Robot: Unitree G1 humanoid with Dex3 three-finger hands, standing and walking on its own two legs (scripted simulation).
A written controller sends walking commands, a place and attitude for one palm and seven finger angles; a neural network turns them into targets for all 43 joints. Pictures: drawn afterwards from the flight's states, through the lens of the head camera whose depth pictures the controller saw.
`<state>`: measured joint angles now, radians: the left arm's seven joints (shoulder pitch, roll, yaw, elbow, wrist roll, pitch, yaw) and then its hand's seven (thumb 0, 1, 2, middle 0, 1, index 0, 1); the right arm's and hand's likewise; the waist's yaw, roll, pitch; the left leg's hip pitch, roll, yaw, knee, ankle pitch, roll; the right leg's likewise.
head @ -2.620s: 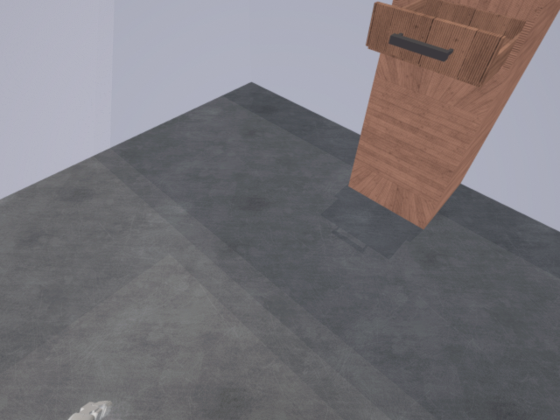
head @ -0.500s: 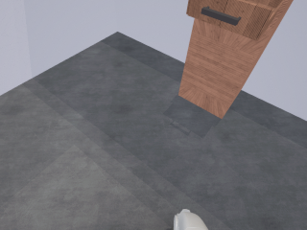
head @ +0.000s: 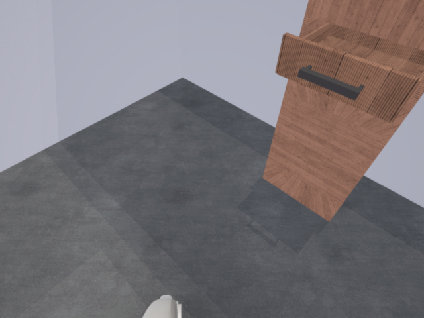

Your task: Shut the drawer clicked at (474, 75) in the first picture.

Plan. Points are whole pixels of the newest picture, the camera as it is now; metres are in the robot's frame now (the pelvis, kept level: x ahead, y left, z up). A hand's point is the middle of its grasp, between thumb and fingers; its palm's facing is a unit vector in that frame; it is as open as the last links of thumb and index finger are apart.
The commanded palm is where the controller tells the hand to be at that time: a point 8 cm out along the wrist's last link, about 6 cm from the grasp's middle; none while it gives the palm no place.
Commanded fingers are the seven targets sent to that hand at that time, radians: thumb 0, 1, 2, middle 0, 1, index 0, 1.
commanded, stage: turn to face it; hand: left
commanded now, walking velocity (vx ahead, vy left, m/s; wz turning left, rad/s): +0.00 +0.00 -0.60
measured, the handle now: (330, 79) +0.73 -0.30 +0.08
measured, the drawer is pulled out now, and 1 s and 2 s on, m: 0.18 0.18 0.18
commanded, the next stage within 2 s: take the last steps up to it in 1.24 s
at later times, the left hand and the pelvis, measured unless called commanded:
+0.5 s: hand (132, 290) +0.21 +0.20 -0.17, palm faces -0.10 -0.97 -0.24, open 7.4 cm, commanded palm none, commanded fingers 0.00 0.90 0.90 -0.20 -0.30 -0.20 -0.30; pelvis +0.12 +0.01 -0.01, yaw -13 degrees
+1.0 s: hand (163, 256) +0.29 +0.14 -0.16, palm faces -0.39 -0.89 -0.22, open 7.4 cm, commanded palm none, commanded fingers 0.00 0.90 0.90 -0.20 -0.30 -0.20 -0.30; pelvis +0.13 +0.00 +0.00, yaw -28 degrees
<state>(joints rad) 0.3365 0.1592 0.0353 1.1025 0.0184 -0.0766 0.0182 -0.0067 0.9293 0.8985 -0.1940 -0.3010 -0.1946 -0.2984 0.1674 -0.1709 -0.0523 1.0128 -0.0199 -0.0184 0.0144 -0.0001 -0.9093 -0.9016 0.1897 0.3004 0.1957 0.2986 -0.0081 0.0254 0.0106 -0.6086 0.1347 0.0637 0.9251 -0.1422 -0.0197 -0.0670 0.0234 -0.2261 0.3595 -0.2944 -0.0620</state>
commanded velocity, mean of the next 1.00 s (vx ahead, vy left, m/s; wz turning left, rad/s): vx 0.00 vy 0.00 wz -0.57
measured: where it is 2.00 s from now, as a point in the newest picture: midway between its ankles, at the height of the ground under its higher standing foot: outside the picture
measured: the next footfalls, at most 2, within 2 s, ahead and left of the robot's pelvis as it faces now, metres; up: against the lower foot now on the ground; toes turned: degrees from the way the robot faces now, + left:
left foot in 0.14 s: +0.19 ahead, +0.13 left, +0.00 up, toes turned +9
right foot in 0.56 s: +0.18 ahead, -0.12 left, +0.00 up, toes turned -23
